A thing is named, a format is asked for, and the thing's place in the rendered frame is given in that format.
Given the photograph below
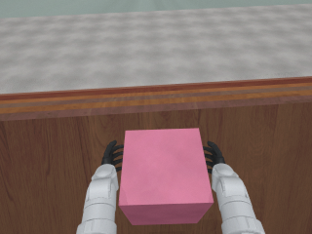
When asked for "right robot forearm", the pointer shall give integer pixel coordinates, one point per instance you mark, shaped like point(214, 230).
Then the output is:
point(234, 203)

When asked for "robot right hand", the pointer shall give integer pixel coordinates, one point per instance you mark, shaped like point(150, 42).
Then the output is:
point(216, 158)

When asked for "robot left hand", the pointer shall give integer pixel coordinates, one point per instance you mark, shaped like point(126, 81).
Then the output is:
point(108, 155)

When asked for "left robot forearm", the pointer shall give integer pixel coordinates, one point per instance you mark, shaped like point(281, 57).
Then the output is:
point(100, 203)

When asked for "carton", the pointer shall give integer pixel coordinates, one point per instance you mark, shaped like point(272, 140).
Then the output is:
point(164, 178)

